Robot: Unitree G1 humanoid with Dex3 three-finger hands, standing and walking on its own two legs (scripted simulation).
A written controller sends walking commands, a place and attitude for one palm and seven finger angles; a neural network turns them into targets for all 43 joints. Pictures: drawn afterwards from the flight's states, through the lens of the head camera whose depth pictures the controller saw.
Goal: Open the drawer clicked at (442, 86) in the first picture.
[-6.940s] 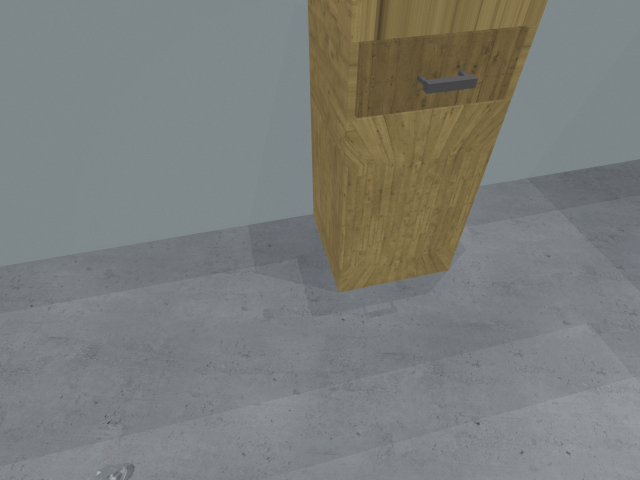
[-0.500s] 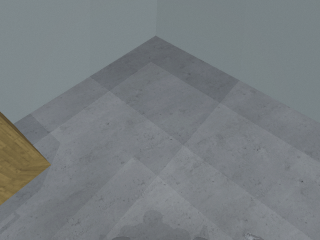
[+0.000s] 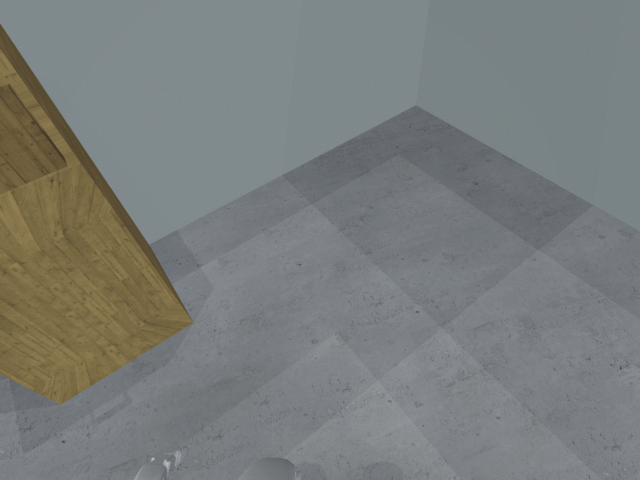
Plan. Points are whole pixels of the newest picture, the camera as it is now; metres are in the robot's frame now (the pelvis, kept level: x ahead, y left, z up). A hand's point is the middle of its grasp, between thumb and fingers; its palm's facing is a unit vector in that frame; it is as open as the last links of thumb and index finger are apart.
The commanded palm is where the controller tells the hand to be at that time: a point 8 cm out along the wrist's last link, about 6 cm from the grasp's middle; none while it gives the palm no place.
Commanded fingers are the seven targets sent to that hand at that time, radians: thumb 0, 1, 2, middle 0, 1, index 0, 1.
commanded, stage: turn to face it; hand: left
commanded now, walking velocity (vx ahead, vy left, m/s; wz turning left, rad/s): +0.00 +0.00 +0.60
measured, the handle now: out of the picture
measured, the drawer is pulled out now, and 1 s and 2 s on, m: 0.00 0.00 0.00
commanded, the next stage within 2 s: take the last steps up to it in 0.96 s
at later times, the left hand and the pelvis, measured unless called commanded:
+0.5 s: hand out of the picture -0.01 +0.30 -0.17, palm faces +0.33 -0.91 -0.24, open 7.4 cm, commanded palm none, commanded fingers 0.00 0.90 0.90 -0.20 -0.30 -0.20 -0.30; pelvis -0.01 +0.07 +0.00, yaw +18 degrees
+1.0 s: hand out of the picture -0.01 +0.23 -0.14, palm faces +0.48 -0.83 -0.28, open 7.4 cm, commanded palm none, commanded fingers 0.00 0.90 0.90 -0.20 -0.30 -0.20 -0.30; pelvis +0.00 +0.01 +0.00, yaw +30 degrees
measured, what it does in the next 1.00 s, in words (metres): steps on the spot, turning left: left foot, then right foot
